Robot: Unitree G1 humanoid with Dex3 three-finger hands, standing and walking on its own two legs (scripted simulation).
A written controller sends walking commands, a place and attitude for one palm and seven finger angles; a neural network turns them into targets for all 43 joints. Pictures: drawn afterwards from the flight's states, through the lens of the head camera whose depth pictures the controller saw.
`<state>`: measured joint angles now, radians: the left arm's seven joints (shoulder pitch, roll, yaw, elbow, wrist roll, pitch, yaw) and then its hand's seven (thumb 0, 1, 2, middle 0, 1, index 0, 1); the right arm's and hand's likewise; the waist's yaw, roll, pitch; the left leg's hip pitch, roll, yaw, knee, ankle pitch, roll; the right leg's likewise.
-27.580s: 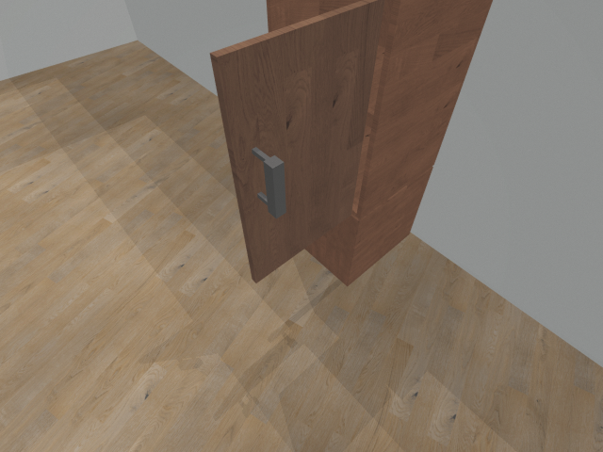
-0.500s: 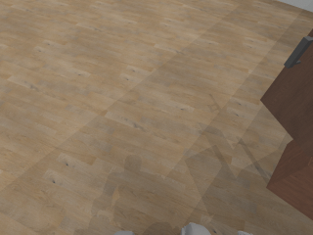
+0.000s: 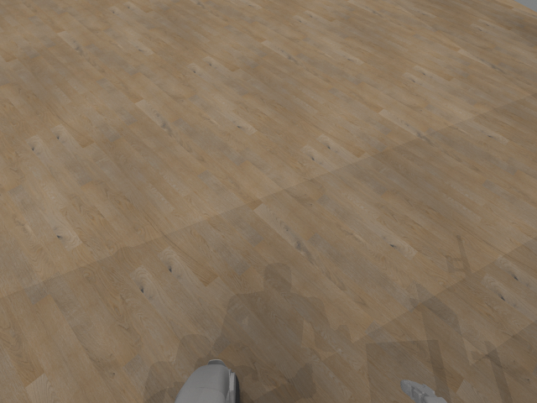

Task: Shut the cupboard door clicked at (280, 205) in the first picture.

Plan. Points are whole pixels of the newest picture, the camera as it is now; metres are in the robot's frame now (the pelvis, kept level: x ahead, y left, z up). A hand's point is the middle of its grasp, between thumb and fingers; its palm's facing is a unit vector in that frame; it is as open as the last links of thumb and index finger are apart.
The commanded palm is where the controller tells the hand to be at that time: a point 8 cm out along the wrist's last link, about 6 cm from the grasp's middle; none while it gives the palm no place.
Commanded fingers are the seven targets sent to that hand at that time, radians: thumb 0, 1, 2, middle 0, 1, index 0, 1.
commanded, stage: walk to a spot facing it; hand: left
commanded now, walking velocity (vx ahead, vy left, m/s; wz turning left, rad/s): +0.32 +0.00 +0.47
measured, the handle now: out of the picture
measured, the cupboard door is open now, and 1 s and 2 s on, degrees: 60 60 60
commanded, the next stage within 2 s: turn to face it in 0.24 s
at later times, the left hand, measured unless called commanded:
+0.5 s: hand (175, 296) +0.29 +0.20 -0.15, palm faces +0.08 -0.97 -0.24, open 7.4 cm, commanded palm none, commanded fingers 0.00 0.90 0.90 -0.20 -0.30 -0.20 -0.30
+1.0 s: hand (168, 278) +0.34 +0.23 -0.17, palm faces -0.08 -0.98 -0.20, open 7.3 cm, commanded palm none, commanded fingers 0.00 0.90 0.90 -0.20 -0.30 -0.20 -0.30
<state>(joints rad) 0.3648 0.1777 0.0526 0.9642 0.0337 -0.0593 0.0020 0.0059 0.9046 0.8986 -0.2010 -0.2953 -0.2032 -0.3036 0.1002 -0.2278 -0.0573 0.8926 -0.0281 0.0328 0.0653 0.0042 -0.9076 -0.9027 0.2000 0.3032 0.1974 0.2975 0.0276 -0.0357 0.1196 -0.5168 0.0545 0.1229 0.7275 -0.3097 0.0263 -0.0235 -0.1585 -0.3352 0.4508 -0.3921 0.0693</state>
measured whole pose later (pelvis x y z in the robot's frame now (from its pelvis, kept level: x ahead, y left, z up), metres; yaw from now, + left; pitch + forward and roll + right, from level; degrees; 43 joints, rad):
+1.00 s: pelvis +0.25 +0.03 +0.00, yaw -10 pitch +0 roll -2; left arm 0.23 0.25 0.10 0.93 0.02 0.07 -0.02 0.01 0.91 0.90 -0.20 -0.29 -0.20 -0.30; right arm 0.15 -0.18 -0.02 0.87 -0.03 0.01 -0.03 0.00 -0.90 -0.90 0.21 0.30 0.20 0.30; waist 0.03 -0.03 0.07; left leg -0.28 0.06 0.08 0.55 -0.28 0.02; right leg -0.47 0.04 0.01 1.00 -0.47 0.03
